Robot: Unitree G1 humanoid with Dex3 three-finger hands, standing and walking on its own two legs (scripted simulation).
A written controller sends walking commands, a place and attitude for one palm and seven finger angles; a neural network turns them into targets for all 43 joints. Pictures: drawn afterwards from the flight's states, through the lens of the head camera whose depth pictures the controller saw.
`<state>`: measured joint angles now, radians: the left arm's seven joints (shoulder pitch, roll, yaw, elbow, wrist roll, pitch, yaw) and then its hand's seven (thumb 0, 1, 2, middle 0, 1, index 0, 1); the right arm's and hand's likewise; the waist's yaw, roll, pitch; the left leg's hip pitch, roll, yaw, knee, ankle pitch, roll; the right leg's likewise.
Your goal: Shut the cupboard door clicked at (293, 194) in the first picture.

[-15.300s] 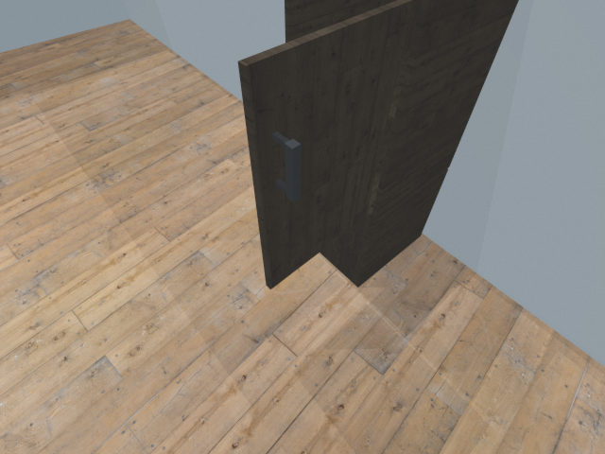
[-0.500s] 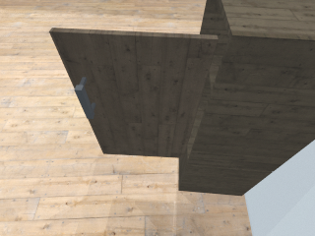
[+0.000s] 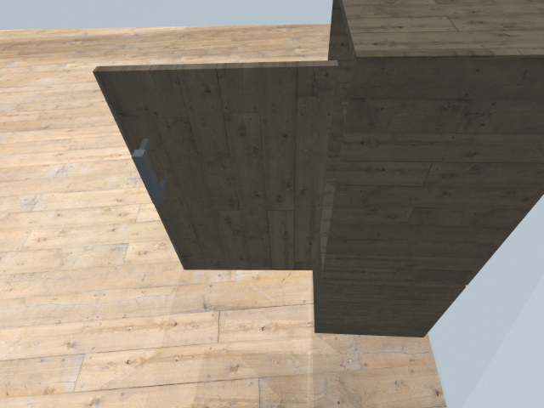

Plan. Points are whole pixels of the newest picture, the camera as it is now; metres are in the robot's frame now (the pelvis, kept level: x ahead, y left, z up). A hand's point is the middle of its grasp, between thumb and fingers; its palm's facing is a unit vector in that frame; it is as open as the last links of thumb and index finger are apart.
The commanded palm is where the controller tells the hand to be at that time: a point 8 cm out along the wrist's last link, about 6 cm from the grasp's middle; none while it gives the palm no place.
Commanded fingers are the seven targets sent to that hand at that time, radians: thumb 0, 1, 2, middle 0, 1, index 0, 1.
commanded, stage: come to a stop and stand still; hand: left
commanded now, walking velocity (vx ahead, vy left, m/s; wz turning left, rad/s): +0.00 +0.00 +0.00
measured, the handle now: (152, 171) +0.51 +0.25 +0.06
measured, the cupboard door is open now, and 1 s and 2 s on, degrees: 92 92 92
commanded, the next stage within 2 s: look again from close up in 0.14 s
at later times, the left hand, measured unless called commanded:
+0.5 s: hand out of the picture +0.03 +0.17 -0.17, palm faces +0.01 -0.98 -0.20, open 7.3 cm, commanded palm none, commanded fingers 0.00 0.90 0.90 -0.20 -0.30 -0.20 -0.30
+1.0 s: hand (160, 352) +0.21 +0.19 -0.05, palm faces +0.25 -0.96 -0.16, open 7.2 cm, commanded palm +0.14 +0.23 -0.06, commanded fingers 0.00 0.90 0.90 -0.35 -0.46 -0.35 -0.46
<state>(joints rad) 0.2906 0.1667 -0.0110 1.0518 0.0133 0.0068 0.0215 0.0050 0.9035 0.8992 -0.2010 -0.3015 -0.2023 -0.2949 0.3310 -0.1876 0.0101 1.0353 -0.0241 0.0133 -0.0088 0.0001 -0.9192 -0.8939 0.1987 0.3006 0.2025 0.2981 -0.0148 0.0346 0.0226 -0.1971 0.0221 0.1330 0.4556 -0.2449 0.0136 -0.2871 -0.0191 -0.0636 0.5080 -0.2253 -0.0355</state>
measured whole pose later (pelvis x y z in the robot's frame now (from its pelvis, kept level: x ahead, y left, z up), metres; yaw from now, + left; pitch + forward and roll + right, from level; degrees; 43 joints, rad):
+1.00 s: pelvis +0.04 +0.00 -0.01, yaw +3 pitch +1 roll +1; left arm 0.39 0.16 0.02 0.25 -0.15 -0.09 0.09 0.02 0.92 0.90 -0.22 -0.33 -0.22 -0.32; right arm 0.33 -0.24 -0.01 0.89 0.03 -0.26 -0.08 0.01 -0.91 -0.89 0.20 0.30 0.20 0.30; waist -0.02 0.05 -0.01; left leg -0.23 0.02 0.09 0.56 -0.34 0.00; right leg -0.29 -0.03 -0.10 0.59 -0.31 -0.03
